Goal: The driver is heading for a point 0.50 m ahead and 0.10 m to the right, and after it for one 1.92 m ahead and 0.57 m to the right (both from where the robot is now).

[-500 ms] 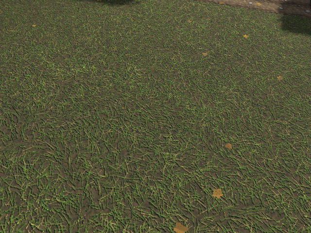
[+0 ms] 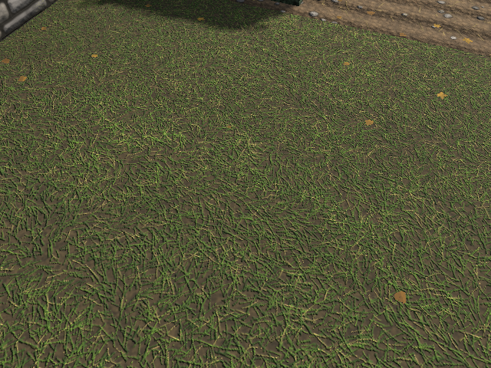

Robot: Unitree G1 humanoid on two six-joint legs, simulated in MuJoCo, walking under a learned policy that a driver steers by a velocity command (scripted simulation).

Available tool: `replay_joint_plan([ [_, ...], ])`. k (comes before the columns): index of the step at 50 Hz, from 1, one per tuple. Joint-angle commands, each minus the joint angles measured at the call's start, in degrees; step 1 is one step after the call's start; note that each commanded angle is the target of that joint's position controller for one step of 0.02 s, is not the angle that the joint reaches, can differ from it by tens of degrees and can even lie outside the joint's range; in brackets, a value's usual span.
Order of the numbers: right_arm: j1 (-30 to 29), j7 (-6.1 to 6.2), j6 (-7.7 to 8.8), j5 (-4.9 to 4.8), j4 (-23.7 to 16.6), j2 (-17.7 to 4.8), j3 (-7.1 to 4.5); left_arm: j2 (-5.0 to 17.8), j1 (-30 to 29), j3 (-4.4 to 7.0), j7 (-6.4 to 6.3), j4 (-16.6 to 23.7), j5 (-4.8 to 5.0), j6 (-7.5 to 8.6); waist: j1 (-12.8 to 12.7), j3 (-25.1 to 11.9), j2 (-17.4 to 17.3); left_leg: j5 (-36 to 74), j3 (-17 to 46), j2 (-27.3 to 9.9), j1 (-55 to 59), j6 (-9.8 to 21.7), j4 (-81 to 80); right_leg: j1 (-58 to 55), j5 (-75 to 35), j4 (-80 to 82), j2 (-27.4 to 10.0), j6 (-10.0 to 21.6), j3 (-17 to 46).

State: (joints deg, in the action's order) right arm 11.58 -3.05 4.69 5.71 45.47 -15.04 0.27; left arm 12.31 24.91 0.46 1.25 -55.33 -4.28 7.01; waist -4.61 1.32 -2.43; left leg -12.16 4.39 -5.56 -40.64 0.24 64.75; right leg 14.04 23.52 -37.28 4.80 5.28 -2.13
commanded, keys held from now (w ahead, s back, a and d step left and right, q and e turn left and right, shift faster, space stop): w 0.04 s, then w+e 0.64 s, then e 0.28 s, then no key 0.04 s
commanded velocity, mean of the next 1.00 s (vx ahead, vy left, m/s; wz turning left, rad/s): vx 0.42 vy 0.00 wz -0.43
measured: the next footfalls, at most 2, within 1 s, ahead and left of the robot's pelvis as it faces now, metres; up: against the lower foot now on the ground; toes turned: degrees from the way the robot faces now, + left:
left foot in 0.30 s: +0.36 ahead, +0.21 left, -0.18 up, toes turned +0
right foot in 0.88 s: +0.56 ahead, -0.11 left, -0.18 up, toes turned -29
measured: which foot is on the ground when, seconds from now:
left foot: up 0.00-0.28, down 0.30-0.90, up 0.92-1.00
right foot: down 0.00-0.32, up 0.34-0.86, down 0.88-1.00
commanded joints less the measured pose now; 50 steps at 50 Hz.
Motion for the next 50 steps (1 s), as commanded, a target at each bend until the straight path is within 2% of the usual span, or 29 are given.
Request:
replay_joint_plan([
  [1,9.10,-2.07,-0.03,0.87,-0.96,0.45,1.38,7.97,-3.55,1.04,-0.01,3.25,-2.69,1.44,4.90,1.16,5.14,12.85,-8.13,1.67,21.66,-1.15,2.87,25.79,-10.74,11.75,-8.14,9.30,7.81],
  [2,13.56,-2.55,0.09,1.34,-0.62,-1.65,0.54,7.95,-6.93,0.86,0.46,4.94,-2.56,1.28,7.93,0.84,4.62,11.70,-9.10,3.12,25.35,-0.57,4.77,29.48,-9.69,9.18,-8.01,8.91,7.23],
  [3,3.68,-2.61,0.31,0.74,-3.92,-3.47,0.73,6.37,-5.47,0.33,-0.30,3.50,-2.57,1.71,4.08,2.81,4.02,23.72,4.52,-3.57,6.89,-1.41,-3.10,13.34,-3.00,5.06,-12.01,8.27,14.57],
  [4,-2.24,-1.86,0.18,1.43,-6.28,-5.09,0.44,6.28,-0.43,0.10,-1.40,2.47,-0.68,2.02,0.10,3.53,3.89,20.93,3.82,-3.74,-10.67,-1.61,-10.17,-4.17,-2.09,0.31,-14.76,9.70,19.54],
  [6,-14.30,-0.43,0.35,2.49,-8.99,-1.98,1.54,2.52,19.29,-0.74,-3.82,-2.88,0.34,2.04,-10.85,2.73,5.35,20.18,3.63,-3.03,-32.17,-2.67,-20.16,-28.84,3.11,-8.93,-15.03,11.75,27.28],
  [8,-19.37,-0.56,0.59,2.22,-8.94,-0.55,1.95,-0.45,23.56,-2.05,-3.37,-3.71,0.83,0.60,-12.90,5.37,6.42,22.93,0.01,-3.00,-32.05,-2.28,-25.75,-23.09,3.50,-11.84,-14.23,12.42,30.44],
  [9,-17.43,-1.40,0.27,0.81,-7.11,0.00,3.48,0.48,15.98,-1.94,-2.56,-0.70,1.09,-0.07,-11.05,6.95,1.56,42.03,-2.18,-3.69,-8.82,-0.80,-42.53,-0.72,9.64,-10.55,-8.99,8.71,21.24],
  [10,-16.13,-1.72,-0.64,-0.58,-7.78,1.88,3.99,6.66,12.89,-1.25,0.14,0.04,-1.30,-0.87,-7.13,6.05,5.48,44.81,-7.66,-0.36,16.91,-1.43,-32.74,22.11,14.32,-5.03,-7.99,8.53,18.49],
  [11,-11.25,-1.90,-1.84,-1.25,-7.10,0.13,3.62,8.19,7.81,-0.78,2.09,1.90,-2.59,-0.76,-2.04,8.17,5.25,43.03,-5.94,-1.46,26.89,-2.11,-27.36,32.18,21.57,-6.78,-8.96,8.00,19.77],
  [13,2.73,-1.18,-3.09,-0.78,-3.37,-5.48,1.35,12.82,1.30,0.61,2.95,3.93,-0.21,-0.74,8.00,10.60,1.40,39.43,-4.74,-3.34,37.99,-2.01,-36.62,31.02,24.32,-17.80,-9.26,3.91,21.03],
  [15,25.66,0.34,-2.20,-0.75,5.14,-14.55,-3.81,12.90,5.37,0.58,5.58,-1.60,-0.48,-1.48,15.42,3.12,-5.73,40.09,-3.55,-6.50,55.56,3.34,-44.07,22.38,12.60,-46.82,-2.68,-5.66,15.06],
  [16,32.24,-1.35,-1.69,-0.15,8.31,-15.56,-4.58,2.22,24.79,-0.44,6.81,-7.81,-0.50,-1.78,7.58,-18.33,-12.63,59.48,-0.30,-11.75,77.63,11.43,-18.62,28.75,17.86,-68.68,-0.43,-6.08,12.65],
  [17,28.35,-2.61,-1.51,0.30,5.97,-14.99,-4.34,1.17,25.70,-0.68,7.27,-6.61,0.05,-1.89,6.30,-21.02,-12.87,56.25,6.25,-14.48,76.34,15.12,-19.06,38.22,17.94,-79.67,-1.45,-5.27,10.07],
  [18,27.04,-2.57,-2.16,0.78,6.00,-13.90,-3.79,3.42,15.12,-0.23,7.08,-2.48,0.51,-1.91,9.35,-14.11,-10.27,42.10,10.09,-15.35,67.65,13.60,-26.55,46.77,15.35,-87.25,-2.08,-4.85,6.70],
  [19,21.68,-2.99,-2.32,-1.09,5.83,-12.71,-3.28,2.31,9.06,-0.57,5.19,2.25,1.27,-1.57,8.20,-8.33,-7.83,-5.30,21.54,-20.50,56.25,15.94,-38.81,55.56,4.55,-88.15,-3.08,-2.80,8.96],
  [20,17.54,-2.97,-1.75,0.78,5.36,-7.55,-1.43,3.58,6.16,-0.14,2.93,2.46,2.44,-0.71,6.58,0.84,-2.19,-16.08,25.70,-23.54,39.89,13.55,-44.74,54.33,-9.26,-83.07,-7.26,-1.74,12.73],
  [22,10.15,-1.72,1.13,0.92,4.40,2.59,1.72,-0.98,3.75,-1.99,1.10,3.93,1.62,-1.37,-0.38,3.92,3.14,-7.12,17.65,-21.88,24.11,13.24,-47.81,48.30,-23.43,-62.75,-13.87,0.35,15.12],
  [24,9.10,1.58,3.80,-1.02,6.03,5.42,2.23,-2.31,4.51,-2.23,2.46,3.31,0.49,-3.02,-0.52,5.68,0.53,-1.30,6.60,-17.03,16.82,13.02,-52.81,41.33,-29.24,-45.00,-14.20,0.80,13.19],
  [27,14.22,3.38,4.66,0.17,9.77,1.59,1.70,2.36,-4.88,-0.49,4.11,5.78,1.03,-2.24,2.75,3.85,-1.84,11.66,-0.77,-16.60,26.43,15.44,-54.59,39.83,-32.53,-27.54,-13.32,-0.74,13.57],
  [34,22.35,2.70,3.27,1.07,14.26,0.92,0.71,0.40,-18.05,-0.42,5.11,9.18,2.20,-3.70,5.78,4.83,-0.15,28.18,-17.01,-11.81,38.54,9.15,-53.55,33.09,-39.66,-12.11,-9.63,-0.75,4.14],
  [40,21.63,5.64,2.85,-2.04,14.13,-5.46,-3.24,3.74,-27.62,1.86,4.83,13.86,1.96,-3.20,5.35,4.22,-3.97,54.76,-21.98,-11.91,48.90,5.29,-47.44,23.52,-19.92,-0.71,-6.05,-1.71,-2.33],
  [43,19.65,5.77,1.06,-2.37,12.93,-7.98,-5.61,7.43,-19.68,4.34,2.34,11.05,2.58,-1.97,1.14,0.50,-4.31,65.55,-22.91,-12.84,48.01,2.93,-34.98,8.28,-24.55,10.20,-1.14,0.63,-4.53],
  [44,20.07,4.44,0.98,-1.59,12.88,-6.37,-5.24,9.66,-13.56,5.77,0.40,9.52,2.47,-1.08,-1.29,-6.67,-2.54,58.15,-22.34,-11.06,38.02,0.91,-23.52,-9.42,-35.39,7.74,-0.37,4.60,-3.14],
  [45,20.74,3.23,1.58,0.87,8.72,0.64,-3.17,15.29,-3.22,7.23,-1.91,6.99,1.23,-1.17,-1.27,-21.00,7.87,18.74,-21.69,-5.29,15.07,-5.78,-4.08,-39.54,-60.61,0.55,-13.59,18.20,14.96],
  [46,12.02,0.84,1.95,-2.37,2.83,-0.06,-3.29,15.46,7.94,6.56,-2.56,5.35,-0.12,-2.01,-4.02,-32.94,7.05,-28.89,-12.36,4.80,4.75,-6.42,10.32,-50.32,-62.51,12.02,-26.13,25.47,36.05],
  [47,-3.08,-0.26,1.84,-4.14,-1.37,-0.49,-3.11,16.01,6.51,8.32,-2.46,2.83,-0.43,-0.18,-7.06,-14.64,1.72,-29.76,-3.97,2.39,-6.49,-3.30,8.86,-39.07,-55.82,14.91,-24.26,18.65,30.75],
  [48,-4.05,0.98,1.72,-3.17,-1.53,-3.01,-3.96,14.99,-2.24,8.69,-2.13,4.34,2.05,0.91,-3.19,-5.16,2.50,-28.14,-2.71,-1.93,-3.71,-2.48,5.99,-22.87,-50.66,17.18,-21.64,16.31,23.14],
  [49,4.05,2.69,0.90,-1.66,1.03,-6.79,-5.55,10.37,-10.09,7.28,-1.60,6.16,3.87,0.94,3.28,-5.48,3.45,-25.75,-2.66,-4.54,5.39,-2.22,1.54,-12.39,-45.00,20.31,-18.44,15.94,18.60],
  [50,8.45,3.73,0.54,-1.29,1.92,-3.77,-4.91,7.96,-13.75,6.26,-1.10,7.18,5.03,1.04,6.52,-2.80,6.67,-21.64,-3.46,-4.33,12.66,-1.56,-1.75,-1.06,-43.15,23.57,-16.87,15.67,16.69],
])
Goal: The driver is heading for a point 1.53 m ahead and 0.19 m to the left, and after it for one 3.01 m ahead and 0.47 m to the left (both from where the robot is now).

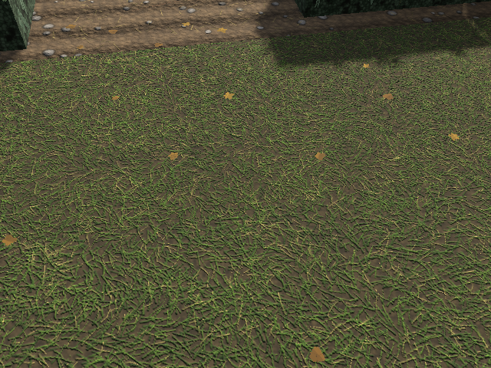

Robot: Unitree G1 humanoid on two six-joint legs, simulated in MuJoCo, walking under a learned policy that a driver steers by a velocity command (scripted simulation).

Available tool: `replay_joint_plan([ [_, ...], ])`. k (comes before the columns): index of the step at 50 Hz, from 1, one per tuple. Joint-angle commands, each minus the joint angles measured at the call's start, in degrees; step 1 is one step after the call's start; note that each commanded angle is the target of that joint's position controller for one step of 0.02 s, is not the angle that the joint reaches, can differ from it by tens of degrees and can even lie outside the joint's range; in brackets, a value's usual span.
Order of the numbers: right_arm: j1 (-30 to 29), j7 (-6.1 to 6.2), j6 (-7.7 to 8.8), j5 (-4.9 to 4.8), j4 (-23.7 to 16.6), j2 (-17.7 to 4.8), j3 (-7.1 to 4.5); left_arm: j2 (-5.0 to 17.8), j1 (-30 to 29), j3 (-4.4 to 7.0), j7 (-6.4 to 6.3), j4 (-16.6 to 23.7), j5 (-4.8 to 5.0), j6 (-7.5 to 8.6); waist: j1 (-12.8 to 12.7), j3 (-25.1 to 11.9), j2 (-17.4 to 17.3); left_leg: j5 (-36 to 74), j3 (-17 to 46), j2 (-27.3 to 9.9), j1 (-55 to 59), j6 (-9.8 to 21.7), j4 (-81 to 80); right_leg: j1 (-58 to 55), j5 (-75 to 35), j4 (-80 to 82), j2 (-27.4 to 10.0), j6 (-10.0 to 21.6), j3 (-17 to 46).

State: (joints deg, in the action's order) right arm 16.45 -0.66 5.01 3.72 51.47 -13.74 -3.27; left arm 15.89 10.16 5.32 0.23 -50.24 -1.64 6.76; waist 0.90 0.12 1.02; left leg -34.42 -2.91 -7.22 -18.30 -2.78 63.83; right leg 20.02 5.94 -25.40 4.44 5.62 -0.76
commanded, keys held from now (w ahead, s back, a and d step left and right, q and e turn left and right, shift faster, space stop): no key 0.98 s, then w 0.02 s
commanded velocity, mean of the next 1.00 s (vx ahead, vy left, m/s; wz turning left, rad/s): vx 0.03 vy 0.00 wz -0.12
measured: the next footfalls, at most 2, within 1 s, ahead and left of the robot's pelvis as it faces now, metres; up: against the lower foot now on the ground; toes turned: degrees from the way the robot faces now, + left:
left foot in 0.30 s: +0.15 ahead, +0.16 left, +0.00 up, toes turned +0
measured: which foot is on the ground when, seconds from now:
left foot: up 0.00-0.28, down 0.30-1.00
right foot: down 0.00-1.00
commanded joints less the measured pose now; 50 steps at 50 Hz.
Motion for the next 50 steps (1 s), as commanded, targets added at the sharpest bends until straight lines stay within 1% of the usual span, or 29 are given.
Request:
replay_joint_plan([
  [1,4.32,1.92,0.04,0.71,-3.71,-2.39,-0.78,4.12,1.29,1.12,0.90,2.74,1.92,0.82,2.25,-0.52,2.95,5.09,2.89,-0.77,-3.85,1.65,-0.93,0.37,-24.61,14.49,-16.00,14.80,14.44],
  [2,6.17,1.54,-0.52,-0.18,-2.88,-1.09,-0.24,4.45,0.49,1.12,1.78,3.57,0.69,0.86,3.34,-1.97,1.35,10.23,2.03,0.71,-0.20,1.91,-1.65,3.57,-23.55,15.63,-15.07,13.10,12.59],
  [3,7.25,0.78,-1.20,-1.14,-2.07,-1.09,-0.09,6.18,-1.71,1.51,2.46,4.84,0.00,1.24,4.05,-2.32,0.30,13.43,0.78,1.84,1.98,1.64,-4.11,6.20,-22.92,15.96,-13.69,11.77,10.22],
  [4,7.25,0.16,-1.68,-1.37,-1.75,-2.00,-0.21,7.34,-2.82,1.77,2.93,5.72,-0.12,1.60,3.94,-2.77,1.13,15.86,0.35,2.26,3.37,0.82,-6.16,7.65,-23.70,15.72,-12.86,10.91,9.28],
  [5,5.81,-0.08,-2.06,-1.10,-1.87,-3.40,-0.51,7.67,-2.38,1.88,3.18,5.78,0.00,1.82,3.21,-2.87,1.81,17.27,0.40,2.37,3.13,-0.25,-8.26,6.71,-24.13,15.15,-12.70,10.33,9.46],
  [6,3.65,-0.18,-2.13,-0.80,-2.46,-3.96,-0.55,7.22,-1.17,1.77,3.22,5.54,0.14,1.82,2.46,-3.54,2.14,18.64,1.35,1.88,2.05,-1.06,-11.02,4.50,-23.31,14.12,-13.38,9.75,10.50],
  [8,-0.41,0.10,-2.31,-0.39,-3.04,-4.30,-0.22,5.45,0.82,1.24,3.50,5.08,0.52,1.66,0.75,-2.92,2.15,21.42,3.78,0.06,-1.54,-2.07,-18.69,-1.15,-19.25,11.80,-15.60,9.25,13.76],
  [9,-2.11,0.26,-2.21,-0.80,-3.10,-4.47,-0.05,5.24,1.25,1.19,3.87,4.95,0.84,1.35,-0.09,-2.69,1.94,22.86,4.09,-0.18,-1.79,-2.31,-21.80,-2.55,-16.35,10.73,-16.40,9.17,14.70],
  [11,-3.72,0.46,-1.64,-1.42,-2.85,-5.25,0.09,5.71,1.05,1.26,4.71,5.10,1.49,0.50,-1.16,-2.85,2.24,23.27,3.00,0.27,-0.45,-2.21,-27.20,-4.03,-9.63,8.60,-16.95,9.09,16.64],
  [12,-3.97,0.43,-1.19,-1.67,-2.64,-5.77,-0.08,5.29,1.23,0.90,5.01,5.04,1.57,-0.07,-1.08,-3.04,1.83,24.41,1.70,0.99,1.11,-1.46,-30.53,-4.11,-7.03,7.25,-16.53,8.91,17.21],
  [13,-4.65,0.39,-0.67,-2.28,-2.65,-6.09,-0.07,4.96,1.06,0.59,5.36,4.86,1.69,-0.60,-0.90,-3.14,1.08,27.29,0.79,1.67,3.07,-0.40,-34.42,-4.08,-4.72,5.79,-15.46,8.15,17.49],
  [14,-5.31,0.36,-0.09,-3.13,-2.96,-6.18,-0.01,3.69,1.94,-0.09,5.71,4.41,1.88,-1.00,-0.65,-3.70,0.27,31.99,0.82,1.67,5.59,1.36,-38.14,-3.98,-4.19,4.28,-13.96,6.59,17.99],
  [15,-5.27,0.28,0.58,-3.80,-3.76,-6.50,0.18,1.97,2.87,-0.81,6.07,3.61,2.06,-1.30,-0.14,-5.05,-0.67,39.32,2.87,-0.75,8.91,4.19,-40.47,-3.80,-2.44,2.14,-11.63,3.42,17.43],
  [16,-7.67,-0.50,1.45,-4.85,-4.92,-9.70,0.30,0.19,10.24,-1.19,5.88,2.85,2.36,-1.61,-4.40,-9.49,-6.65,49.04,9.41,-7.32,12.78,12.85,-42.28,-4.40,6.61,-0.19,-5.80,-1.74,11.24],
  [17,-12.93,-2.66,1.82,-4.28,-5.19,-8.24,0.86,0.63,12.75,-0.93,5.36,1.27,2.07,-1.83,-7.15,-6.57,-8.45,38.39,11.41,-7.45,6.64,14.78,-43.83,-5.47,12.65,0.65,-2.09,-5.76,4.74],
  [18,-13.22,-4.30,1.39,-4.53,-4.24,-7.50,0.73,3.52,8.57,-0.20,4.70,1.33,1.46,-2.87,-5.73,-4.22,-4.58,28.32,8.02,-3.14,2.42,10.73,-43.35,-8.39,10.17,0.83,-3.42,-6.52,4.32],
  [19,-12.19,-5.27,1.26,-4.75,-3.82,-7.77,0.57,4.08,6.15,0.07,4.36,1.78,1.50,-3.51,-4.87,-3.17,-3.41,26.15,6.59,-1.26,1.01,8.03,-43.13,-8.68,8.74,0.89,-3.65,-6.56,4.69],
  [20,-12.32,-5.57,1.25,-4.72,-4.16,-7.87,0.44,4.78,6.41,0.36,4.34,1.37,1.91,-3.76,-4.56,-2.77,-2.99,26.14,5.49,-0.28,2.51,7.08,-42.33,-6.91,8.88,1.44,-3.88,-6.11,5.40],
  [21,-11.65,-5.69,1.40,-4.37,-3.83,-7.94,0.34,4.22,6.26,0.25,4.16,1.21,1.80,-3.81,-4.11,-1.39,-3.01,26.10,5.20,-0.31,3.40,7.00,-42.04,-5.16,9.01,2.16,-3.86,-5.78,5.60],
  [22,-10.75,-5.54,1.52,-4.10,-3.52,-8.06,0.11,3.62,5.59,0.14,4.00,0.97,1.89,-3.69,-3.18,-1.72,-2.51,26.08,5.03,-0.31,4.81,7.31,-41.69,-4.51,8.48,2.44,-3.94,-5.44,5.68],
  [23,-10.39,-5.31,1.68,-3.99,-3.38,-7.76,0.15,3.18,4.45,0.16,3.83,1.14,1.93,-3.52,-2.61,-1.87,-2.51,26.70,5.14,-0.49,5.69,7.75,-41.60,-4.28,7.44,2.30,-3.91,-5.37,5.68],
  [25,-10.73,-5.24,1.67,-4.19,-3.23,-7.33,0.20,2.62,3.41,0.13,3.52,0.91,1.97,-3.40,-2.44,-2.22,-2.87,28.18,5.25,-0.49,7.10,8.07,-41.42,-4.42,6.11,2.29,-4.18,-5.81,5.64],
  [27,-10.97,-5.39,1.61,-4.38,-3.13,-7.15,0.14,2.81,3.43,0.22,3.33,0.19,1.96,-3.54,-2.35,-2.28,-2.88,30.31,4.95,-0.17,8.80,7.94,-40.82,-4.05,4.98,2.53,-4.35,-6.24,5.41],
  [32,-11.40,-5.50,1.48,-4.11,-3.17,-7.78,-0.34,3.24,3.34,0.20,3.07,-1.28,1.99,-3.85,-1.99,-2.51,-2.84,35.57,4.17,0.58,12.22,7.48,-39.39,-3.10,3.09,2.73,-4.60,-6.56,4.93],
  [36,-12.24,-5.35,1.53,-4.00,-3.33,-7.94,-0.47,3.50,3.00,-0.07,2.95,-2.20,2.01,-3.91,-1.99,-2.42,-2.71,37.15,3.88,1.27,13.24,7.16,-38.81,-2.90,2.88,2.85,-4.93,-6.70,4.81],
  [38,-12.49,-5.30,1.48,-4.03,-3.25,-8.58,-0.68,3.92,2.54,-0.09,2.94,-2.54,1.92,-3.89,-2.00,-2.37,-2.43,37.45,3.74,1.73,13.59,7.02,-38.70,-2.94,2.59,2.93,-5.08,-6.67,4.72],
  [49,-12.45,-5.09,1.12,-3.83,-2.28,-9.52,-1.02,4.73,0.80,-0.54,3.05,-4.90,1.68,-3.93,-2.25,-1.20,-1.47,33.48,3.66,3.40,13.26,6.38,-40.00,-4.52,3.56,3.49,-5.69,-6.57,4.21],
  [50,-10.99,-4.91,0.95,-3.73,-1.63,-9.77,-1.19,4.96,1.80,-0.48,2.97,-5.59,1.51,-4.11,-2.04,-0.75,-1.61,26.14,4.27,3.23,13.15,6.76,-41.76,-4.53,7.71,3.98,-5.62,-6.30,4.15],
])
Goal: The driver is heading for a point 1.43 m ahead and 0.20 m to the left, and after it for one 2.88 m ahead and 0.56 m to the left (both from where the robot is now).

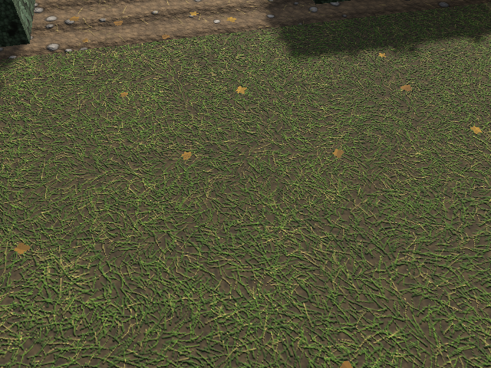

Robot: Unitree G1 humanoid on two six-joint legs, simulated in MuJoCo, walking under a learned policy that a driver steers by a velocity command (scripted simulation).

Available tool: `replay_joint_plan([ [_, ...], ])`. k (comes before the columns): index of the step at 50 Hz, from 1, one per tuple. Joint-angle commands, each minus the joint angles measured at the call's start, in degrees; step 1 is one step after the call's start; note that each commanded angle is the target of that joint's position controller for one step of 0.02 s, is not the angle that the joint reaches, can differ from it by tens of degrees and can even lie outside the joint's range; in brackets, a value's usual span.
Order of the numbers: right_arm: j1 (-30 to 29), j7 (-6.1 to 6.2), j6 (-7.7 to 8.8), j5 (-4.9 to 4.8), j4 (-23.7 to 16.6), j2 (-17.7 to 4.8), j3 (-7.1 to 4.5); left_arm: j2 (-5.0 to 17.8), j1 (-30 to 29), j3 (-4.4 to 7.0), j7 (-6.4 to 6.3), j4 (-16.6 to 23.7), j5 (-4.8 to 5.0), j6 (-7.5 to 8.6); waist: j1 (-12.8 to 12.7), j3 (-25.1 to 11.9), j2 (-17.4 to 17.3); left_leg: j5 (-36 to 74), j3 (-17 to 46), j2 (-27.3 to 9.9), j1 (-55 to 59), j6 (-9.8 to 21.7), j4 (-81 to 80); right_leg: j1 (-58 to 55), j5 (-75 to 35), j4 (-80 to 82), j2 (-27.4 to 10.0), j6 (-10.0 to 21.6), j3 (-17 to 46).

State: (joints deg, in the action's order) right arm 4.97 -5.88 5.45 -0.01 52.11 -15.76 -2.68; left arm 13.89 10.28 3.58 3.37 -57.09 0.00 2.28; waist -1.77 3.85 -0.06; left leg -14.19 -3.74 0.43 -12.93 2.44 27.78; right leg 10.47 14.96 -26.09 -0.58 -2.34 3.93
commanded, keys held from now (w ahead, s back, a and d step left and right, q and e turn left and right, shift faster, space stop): w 0.36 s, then w+q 0.62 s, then w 0.02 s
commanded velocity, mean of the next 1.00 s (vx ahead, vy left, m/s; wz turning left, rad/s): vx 0.39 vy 0.00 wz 0.25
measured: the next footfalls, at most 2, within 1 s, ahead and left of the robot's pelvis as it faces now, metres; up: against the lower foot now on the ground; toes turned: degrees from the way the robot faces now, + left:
right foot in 0.32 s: +0.11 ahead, -0.16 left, +0.00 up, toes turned -3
left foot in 0.94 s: +0.54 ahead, +0.12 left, -0.18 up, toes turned +20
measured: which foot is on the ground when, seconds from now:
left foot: down 0.00-0.32, up 0.34-0.92, down 0.94-1.00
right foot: down 0.00-0.04, up 0.06-0.30, down 0.32-0.96, up 0.98-1.00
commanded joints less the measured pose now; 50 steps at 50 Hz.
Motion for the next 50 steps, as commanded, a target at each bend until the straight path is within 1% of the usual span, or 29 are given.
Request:
replay_joint_plan([
  [1,2.92,0.95,0.32,0.69,-1.55,-9.99,-2.82,8.27,2.09,1.74,-0.62,1.12,-0.89,0.21,1.69,-2.58,-1.29,-7.33,6.57,-5.11,7.37,3.40,-8.39,6.65,6.01,3.62,0.11,2.66,-1.00],
  [3,9.95,3.14,0.68,2.34,0.94,-11.93,-4.17,7.77,1.01,2.10,-2.19,2.07,-2.87,0.50,4.32,0.85,-5.03,-26.67,17.98,-12.64,9.35,10.54,-15.87,13.25,14.46,-3.32,0.71,4.24,-1.89],
  [6,13.66,6.91,1.44,2.38,1.43,-5.32,-2.01,2.10,-4.62,0.43,-3.90,4.48,-4.36,2.08,6.92,2.27,-6.99,-24.53,28.81,-22.63,14.40,14.96,-22.87,19.65,13.88,-16.06,-3.04,5.33,-1.04],
  [8,11.90,8.45,1.91,2.70,0.66,-3.99,-1.07,2.77,-4.08,0.67,-3.73,5.25,-4.48,2.54,5.42,1.89,-6.18,-19.06,22.86,-19.51,14.60,12.15,-24.33,18.14,15.29,-19.06,-3.14,6.54,-2.27],
  [10,8.67,8.72,1.44,2.06,-0.34,-5.74,-1.11,2.96,-1.96,0.90,-2.90,4.49,-4.42,2.88,2.88,3.02,-3.65,-16.45,13.91,-14.14,8.90,9.14,-23.59,8.21,10.10,-10.69,-1.51,7.10,-6.36],
  [13,6.46,6.63,-0.55,2.83,0.61,-8.83,-1.68,2.41,1.36,0.65,-0.95,3.23,-2.95,4.45,-0.43,3.71,-4.02,-14.78,10.07,-12.62,-1.58,10.19,-19.73,-7.17,-4.82,-0.06,0.60,7.15,-8.09],
  [15,6.97,5.56,-0.92,3.69,2.00,-7.37,-1.20,5.27,8.33,1.30,-1.18,2.12,-2.97,6.01,-3.16,0.95,-2.19,-12.81,9.73,-11.58,-6.03,10.64,-11.30,-16.44,-5.00,1.54,-0.72,7.75,-5.34],
  [16,7.81,5.18,-0.45,4.50,2.41,-3.61,-0.24,8.30,14.35,2.02,-1.86,1.15,-3.98,6.99,-5.02,-1.17,3.57,-11.00,6.52,-6.77,-9.12,7.79,2.53,-20.78,-3.69,5.04,-6.83,10.97,2.55],
  [17,4.76,4.33,0.89,4.69,-1.64,1.60,1.07,12.62,20.85,2.59,-2.32,1.47,-4.25,7.84,-7.08,-3.06,15.82,-17.31,4.78,2.24,-22.40,3.15,18.54,-26.88,-2.09,14.79,-20.46,23.65,29.68],
  [18,1.89,4.50,1.76,3.78,-1.22,-0.54,0.24,9.56,20.75,1.81,-2.55,0.96,-4.76,7.86,-8.20,4.08,8.99,-16.71,12.70,0.42,-31.76,4.49,25.70,-26.04,9.47,19.26,-20.95,22.49,30.19],
  [20,6.87,5.77,2.00,3.35,1.73,-3.74,-0.71,4.50,13.36,0.30,-2.93,3.00,-3.95,6.67,-3.76,4.42,3.54,-8.79,10.63,-2.17,-31.76,5.60,33.54,-23.28,10.23,19.49,-18.06,17.80,18.23],
  [23,7.72,4.66,1.01,3.77,0.72,0.12,-0.26,-0.35,12.18,-2.44,-3.54,3.55,-5.08,5.45,0.29,5.43,2.55,2.64,10.44,-3.72,-24.55,5.74,27.74,-15.03,-8.62,20.89,-14.20,14.70,4.74],
  [26,3.88,1.53,0.71,4.01,-1.47,3.21,0.56,0.22,13.87,-2.72,-3.63,4.01,-6.01,4.82,-0.17,3.49,4.02,12.32,4.30,-3.29,-18.27,2.64,26.03,-7.39,-15.35,19.15,-10.13,14.05,-5.39],
  [28,8.60,-0.37,0.64,4.09,-0.85,2.81,0.77,0.25,17.20,-2.73,-3.25,2.25,-8.28,4.06,0.76,4.42,3.01,16.41,7.40,-5.27,-22.19,1.84,31.28,-7.34,-22.20,15.28,-13.02,15.02,-5.71],
  [29,5.14,-0.11,0.83,4.73,-2.62,1.73,0.45,-0.60,18.65,-3.16,-3.82,2.23,-7.48,4.78,-0.32,4.58,0.85,21.70,7.67,-5.40,-26.03,1.97,24.76,-10.33,-19.52,13.73,-11.20,14.65,-6.83],
  [30,1.40,0.64,0.76,4.58,-3.86,2.18,0.75,-2.18,24.34,-3.91,-4.63,-2.05,-7.44,5.51,-2.30,6.48,-0.11,29.84,14.09,-7.60,-35.82,1.77,16.73,-19.33,-16.70,11.68,-14.09,14.69,-3.57],
  [32,-3.04,1.68,-0.03,4.02,-5.60,3.30,1.23,-1.94,31.47,-4.16,-4.87,-5.63,-6.98,5.82,-4.35,6.65,2.17,34.78,13.74,-7.03,-44.40,0.96,10.20,-28.07,-18.62,9.44,-15.08,15.01,-2.91],
  [33,-5.32,1.70,-0.02,3.42,-6.29,3.21,1.60,-1.30,29.52,-4.11,-4.48,-5.65,-6.68,5.96,-4.21,6.31,-0.16,41.75,11.11,-7.47,-38.00,1.76,2.03,-22.19,-15.56,9.65,-10.65,12.94,-7.79],
  [34,-6.30,1.44,-0.70,3.80,-7.49,4.97,2.11,-1.61,28.87,-4.63,-3.36,-5.56,-7.03,5.38,-3.66,5.64,2.04,45.51,5.97,-6.45,-25.84,2.34,3.30,-11.43,-14.57,11.58,-8.63,12.61,-10.32],
  [37,-4.54,1.25,-2.30,4.05,-9.29,2.84,2.15,-4.07,28.19,-6.09,-2.80,-5.71,-7.15,5.45,-1.39,8.67,0.07,44.22,7.34,-7.38,-21.08,3.24,6.25,-5.47,-15.51,8.95,-9.75,11.34,-10.03],
  [40,-9.23,0.86,-2.91,4.84,-10.41,1.67,2.56,-0.43,33.34,-5.49,-5.53,-7.83,-4.74,5.71,-4.64,10.20,-1.89,35.75,5.06,-7.61,-26.38,2.47,-3.18,-16.26,-16.08,3.80,-8.44,8.85,-10.45],
  [43,-11.01,1.71,-3.41,4.39,-8.85,1.40,2.69,0.80,39.63,-5.53,-6.54,-9.81,-4.31,4.37,-6.12,8.14,-1.80,36.54,2.28,-6.92,-21.39,0.97,-8.11,-20.24,-27.40,0.03,-7.60,6.33,-11.29],
  [44,-8.19,2.11,-2.96,4.84,-6.93,0.07,2.44,2.43,37.99,-5.12,-6.15,-8.91,-3.35,4.06,-5.07,6.96,-1.81,32.95,1.55,-5.98,-16.56,0.68,-8.43,-19.71,-29.96,-2.70,-6.94,5.96,-11.58],
  [45,-2.17,2.83,-2.57,4.94,-3.81,-2.14,1.69,3.18,37.33,-5.06,-5.68,-8.21,-3.63,3.51,-3.38,5.68,-2.56,31.89,1.06,-5.25,-9.92,0.24,-8.41,-18.20,-33.03,-8.07,-6.78,5.08,-11.36],
  [46,8.27,3.80,-2.12,4.23,0.42,-5.23,0.27,4.87,35.15,-4.71,-4.75,-7.21,-4.58,2.67,0.64,3.14,-3.04,33.92,-0.62,-3.53,3.28,0.39,-8.59,-12.74,-37.33,-17.05,-6.45,3.41,-11.60],
  [47,25.61,4.79,-1.41,3.12,5.25,-9.20,-1.90,5.91,31.51,-5.05,-2.56,-6.00,-6.64,1.77,8.46,-0.40,-4.61,44.32,-2.24,-3.02,26.98,3.43,-8.72,1.48,-37.88,-30.89,-5.94,0.28,-12.82],
  [48,48.19,4.03,-1.94,4.19,11.26,-13.74,-3.14,0.16,33.93,-6.56,-0.09,-3.80,-6.12,2.89,13.35,-20.65,-13.98,71.18,7.32,-11.69,70.73,19.01,15.30,28.10,-2.34,-64.66,1.40,-6.30,-13.65],
  [49,53.53,3.40,-1.58,3.69,13.75,-13.98,-3.72,-0.99,33.90,-7.98,3.27,-1.65,-5.57,3.55,15.36,-39.84,-9.65,86.31,24.72,-23.87,88.10,30.57,22.69,39.63,30.03,-89.18,3.50,-7.93,-3.06],
  [50,51.79,4.06,-1.05,4.76,13.72,-10.36,-3.44,4.43,15.84,-5.83,3.39,4.64,-3.08,5.28,20.97,-27.05,-1.47,65.20,30.80,-24.24,79.44,26.90,15.40,58.21,30.39,-89.61,2.25,-8.94,0.01],
])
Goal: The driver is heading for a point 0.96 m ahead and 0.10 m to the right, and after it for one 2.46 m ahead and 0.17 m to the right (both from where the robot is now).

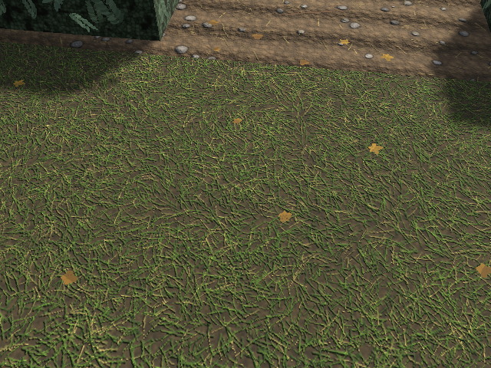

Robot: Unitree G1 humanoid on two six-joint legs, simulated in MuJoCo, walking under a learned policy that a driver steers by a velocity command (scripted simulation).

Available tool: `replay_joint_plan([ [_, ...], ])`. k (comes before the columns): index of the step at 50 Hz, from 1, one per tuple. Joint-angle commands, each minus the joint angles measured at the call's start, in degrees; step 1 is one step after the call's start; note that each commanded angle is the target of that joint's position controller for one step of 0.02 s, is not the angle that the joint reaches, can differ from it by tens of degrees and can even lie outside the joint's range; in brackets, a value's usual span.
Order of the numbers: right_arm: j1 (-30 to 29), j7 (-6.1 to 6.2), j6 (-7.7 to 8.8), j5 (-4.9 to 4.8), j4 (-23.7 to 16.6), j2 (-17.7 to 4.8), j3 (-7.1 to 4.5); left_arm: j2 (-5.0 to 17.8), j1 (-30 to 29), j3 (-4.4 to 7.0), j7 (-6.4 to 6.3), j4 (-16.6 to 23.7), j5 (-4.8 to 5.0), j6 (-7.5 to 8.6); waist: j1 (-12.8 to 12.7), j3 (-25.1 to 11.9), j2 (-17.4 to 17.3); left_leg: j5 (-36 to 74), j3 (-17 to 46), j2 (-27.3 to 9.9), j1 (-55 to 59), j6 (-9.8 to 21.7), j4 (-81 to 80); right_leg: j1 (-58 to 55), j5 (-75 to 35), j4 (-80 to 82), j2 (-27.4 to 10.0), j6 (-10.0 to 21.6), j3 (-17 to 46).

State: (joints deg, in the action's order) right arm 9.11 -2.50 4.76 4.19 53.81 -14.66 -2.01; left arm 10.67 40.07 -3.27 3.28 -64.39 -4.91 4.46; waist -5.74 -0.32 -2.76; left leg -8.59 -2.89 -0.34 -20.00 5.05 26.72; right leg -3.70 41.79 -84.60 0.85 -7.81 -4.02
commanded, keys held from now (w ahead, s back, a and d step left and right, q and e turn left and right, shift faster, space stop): w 0.80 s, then w+e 0.20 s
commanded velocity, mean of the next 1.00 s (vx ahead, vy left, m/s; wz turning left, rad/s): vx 0.50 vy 0.00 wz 0.08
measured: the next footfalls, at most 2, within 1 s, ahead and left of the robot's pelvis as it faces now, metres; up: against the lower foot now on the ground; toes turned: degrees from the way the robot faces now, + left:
right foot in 0.30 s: +0.43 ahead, -0.15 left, +0.00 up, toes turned +4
left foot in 0.86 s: +0.55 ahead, +0.07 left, +0.00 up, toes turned +8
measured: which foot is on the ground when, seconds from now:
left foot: down 0.00-0.30, up 0.32-0.84, down 0.86-1.00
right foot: up 0.00-0.28, down 0.30-0.86, up 0.88-1.00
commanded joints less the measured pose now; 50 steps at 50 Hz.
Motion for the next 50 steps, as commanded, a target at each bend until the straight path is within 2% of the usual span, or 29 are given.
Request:
replay_joint_plan([
  [1,37.01,1.03,-0.13,0.01,8.79,-10.28,-3.44,10.06,-21.56,1.92,2.83,14.76,3.08,4.31,21.60,-11.88,5.28,51.99,25.67,-22.06,64.72,20.46,9.24,70.71,1.77,-23.80,-3.54,-0.04,8.26],
  [2,26.88,0.01,-0.62,-0.75,6.55,-8.36,-2.44,10.81,-22.16,2.87,1.64,15.86,1.84,3.57,14.82,-6.69,6.99,39.09,23.93,-20.75,45.71,19.40,2.09,64.53,2.15,-18.02,-6.21,3.23,7.80],
  [3,20.21,-0.56,-0.88,0.38,4.59,-5.22,-1.32,10.47,-22.73,2.78,0.80,16.00,0.02,3.29,9.14,1.98,7.91,37.94,20.35,-19.59,23.57,17.65,-0.61,56.65,1.28,-7.51,-9.57,6.15,7.53],
  [4,10.46,-0.65,0.77,-0.23,0.61,-0.68,0.83,5.43,-21.32,1.72,-0.41,16.25,-0.82,2.51,2.63,7.77,5.78,31.03,16.87,-17.76,1.43,14.62,-8.76,44.77,-9.71,10.96,-11.77,9.07,9.51],
  [6,2.60,-1.62,2.51,-0.30,-1.90,-5.75,-0.08,1.48,-17.74,0.88,-0.20,15.77,0.80,0.74,-2.16,9.41,-1.61,17.84,10.18,-8.97,-22.67,13.00,-15.76,22.12,-26.45,33.82,-10.49,10.12,5.84],
  [8,4.91,-2.99,3.25,0.55,-1.85,-9.07,-1.65,2.24,-18.36,0.05,0.62,15.48,2.55,-0.53,-0.93,8.62,0.15,9.12,12.12,-9.52,-23.13,12.68,-16.28,18.09,-39.67,39.49,-8.82,10.25,4.80],
  [10,8.63,-4.21,3.21,-0.36,-1.24,-8.49,-2.14,5.79,-23.30,0.67,-0.10,17.08,1.51,-0.06,1.57,7.17,0.40,6.25,13.53,-9.78,-13.56,10.77,-11.41,21.06,-46.38,44.82,-7.05,11.17,5.35],
  [14,9.88,-3.55,1.92,1.35,-3.16,-7.79,-1.69,13.90,-25.35,4.28,-0.54,16.13,0.50,2.52,1.63,2.98,1.35,10.01,8.87,-5.28,-7.39,4.35,0.74,9.13,-43.35,41.40,-0.35,13.29,-1.07],
  [15,9.91,-3.66,2.27,2.00,-3.74,-6.44,-1.52,18.34,-13.83,6.31,-0.38,12.92,1.39,3.34,-3.54,-2.55,7.93,9.06,4.65,0.34,-12.48,-0.37,15.78,-6.20,-46.89,42.59,-2.13,16.39,3.40],
  [16,23.69,-3.95,2.47,2.12,-2.83,2.79,0.71,21.42,-4.33,6.11,-0.18,12.29,2.45,2.89,-0.79,-20.44,22.02,-24.22,2.15,8.30,-16.74,-4.98,36.35,-25.49,-53.36,51.68,-17.70,31.09,29.15],
  [17,18.28,-4.36,2.04,0.45,-3.85,-0.76,0.09,17.66,2.85,4.99,0.77,10.33,1.63,2.95,-5.23,-15.71,22.41,-32.19,8.03,11.15,-31.27,-4.11,55.63,-24.56,-30.72,63.86,-20.43,32.89,50.10],
  [19,10.83,-0.52,1.64,0.05,-4.38,-3.76,-0.03,12.54,-12.13,3.94,0.15,12.03,2.58,3.47,-0.13,-0.97,7.46,-17.93,11.50,2.20,-32.47,-0.94,57.74,-0.54,-3.45,68.01,-18.47,26.79,42.67],
  [20,11.78,0.77,1.45,1.61,-4.38,-3.67,0.35,9.37,-17.59,2.74,-0.55,12.97,2.74,3.01,2.37,-2.97,4.13,-12.39,12.58,-0.47,-27.14,-0.94,54.06,6.61,-5.61,68.92,-17.66,26.94,41.25],
  [22,9.51,1.74,0.64,2.58,-5.88,-0.25,1.87,6.26,-22.49,1.64,-2.23,13.09,2.29,3.11,5.95,-0.84,2.87,-7.13,12.63,-4.42,-21.51,-1.47,49.68,17.98,-15.19,71.44,-16.61,25.68,35.16],
  [24,7.81,1.52,0.08,1.12,-7.26,-0.54,1.88,4.36,-24.49,1.47,-3.27,12.86,2.28,4.36,6.54,-1.47,3.56,-8.12,10.68,-5.70,-17.37,-3.51,41.25,20.81,-24.37,73.78,-13.46,23.66,25.44],
  [29,0.04,-0.70,-0.99,0.85,-10.56,0.43,2.05,8.08,-13.47,2.77,-0.10,8.23,1.01,4.37,2.79,1.89,3.62,4.73,4.49,-5.65,-13.52,-6.83,25.18,20.33,-37.34,74.04,-10.26,23.29,13.62],
  [30,-1.29,-1.05,-1.41,0.89,-11.15,-0.16,1.84,8.30,-13.01,2.95,0.72,8.12,1.27,4.30,2.58,2.45,4.55,5.91,3.28,-4.74,-12.11,-6.44,23.48,20.78,-37.79,73.81,-9.90,23.38,12.89],
  [32,4.29,-1.82,-1.61,2.58,-9.72,-1.56,1.28,7.93,-11.16,3.08,0.38,7.41,-0.81,4.20,3.77,2.48,5.75,10.79,4.34,-3.92,-12.52,-4.61,32.73,21.23,-37.42,68.18,-10.14,24.41,13.15],
  [35,-2.02,-0.61,-0.84,1.74,-13.06,-2.77,0.58,5.53,-5.53,2.57,-1.14,6.15,-0.91,4.11,0.78,2.91,5.92,2.71,4.18,-4.34,-23.23,-4.23,31.30,7.54,-42.33,62.18,-13.60,25.61,17.29],
  [38,-5.36,0.17,0.24,1.28,-15.67,-1.43,0.48,7.14,-4.07,3.41,-1.91,6.55,-0.39,3.74,-0.35,3.53,7.19,-6.46,1.61,-2.95,-21.84,-4.10,29.20,3.37,-52.06,57.29,-14.25,25.04,16.95],
  [41,7.63,0.33,1.41,2.06,-12.40,-2.53,-0.93,10.56,-13.97,4.70,-1.15,11.70,-0.22,3.03,6.63,1.21,5.51,-9.05,-6.15,3.08,6.00,-3.34,26.21,21.42,-60.27,45.55,-8.14,23.22,10.77],
  [43,39.50,1.81,2.27,1.14,-2.73,-5.58,-3.04,13.74,-27.04,6.56,1.89,17.46,0.25,3.39,23.18,-2.63,-4.53,-7.49,-1.58,2.02,37.42,2.30,14.84,49.29,-44.03,5.72,1.28,20.19,6.55],
  [44,36.34,1.18,3.12,0.74,-4.24,-8.68,-1.38,2.01,-20.85,4.30,3.94,18.01,0.41,4.02,14.43,-9.12,-8.97,16.56,27.43,-15.35,39.18,17.21,5.21,56.74,-7.06,-8.58,6.77,17.01,9.53],
  [45,29.83,0.19,3.78,1.74,-6.34,-8.25,-1.57,2.43,-25.34,4.40,3.50,22.75,2.04,4.05,13.70,1.38,0.00,15.17,41.14,-23.52,29.11,22.71,1.29,67.49,-10.74,-7.28,7.06,15.83,17.76],
  [46,22.30,-0.26,4.12,1.04,-5.34,-5.46,-0.72,5.32,-27.75,5.44,1.89,23.45,1.34,2.97,10.05,8.07,1.40,3.80,40.50,-25.86,22.01,21.24,2.98,74.27,-16.24,-6.28,1.91,14.53,19.51],
  [47,17.49,-0.41,4.08,0.45,-5.67,-0.87,0.95,7.37,-26.12,6.03,0.50,22.53,0.38,1.99,7.66,5.38,5.21,-0.77,34.30,-23.69,15.90,18.73,5.00,72.41,-21.10,-4.54,-1.10,13.60,17.70],
  [48,9.89,0.63,3.90,1.56,-7.78,6.18,3.58,3.54,-20.60,3.95,0.43,20.79,-2.25,0.62,3.73,4.17,6.48,-2.09,24.47,-20.05,8.46,14.04,5.99,66.69,-31.69,7.56,-5.82,14.56,19.66],
  [49,5.52,2.04,3.84,1.12,-9.92,8.07,4.62,1.32,-18.98,3.05,0.69,19.03,-4.73,0.45,2.33,4.34,4.09,-6.10,13.28,-11.93,-3.38,9.91,6.25,53.10,-43.08,19.76,-6.75,14.58,14.81],
  [50,3.10,3.73,3.71,-7.81,-7.23,-0.93,0.88,6.11,-25.02,6.03,-1.45,20.71,11.54,-0.01,1.36,9.57,-3.69,2.67,13.51,-12.81,-11.48,5.00,4.46,47.54,-43.74,25.84,-2.07,13.32,13.32],
])
Keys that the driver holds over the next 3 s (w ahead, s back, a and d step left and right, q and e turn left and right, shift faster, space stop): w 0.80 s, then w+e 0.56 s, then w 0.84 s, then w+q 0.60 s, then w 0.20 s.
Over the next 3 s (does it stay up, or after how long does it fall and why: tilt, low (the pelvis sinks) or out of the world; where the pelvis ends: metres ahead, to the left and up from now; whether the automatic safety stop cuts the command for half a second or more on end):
stays up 1.69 -0.11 -0.18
